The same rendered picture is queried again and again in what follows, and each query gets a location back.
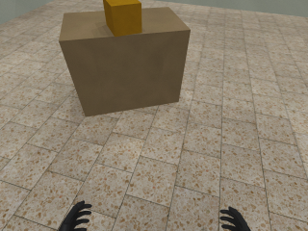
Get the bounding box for pedestal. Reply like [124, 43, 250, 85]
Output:
[59, 7, 191, 117]

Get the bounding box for carton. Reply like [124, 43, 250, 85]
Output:
[103, 0, 142, 37]

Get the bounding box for robot left hand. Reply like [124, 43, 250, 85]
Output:
[58, 200, 92, 231]

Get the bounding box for robot right hand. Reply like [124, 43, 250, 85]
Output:
[220, 206, 251, 231]

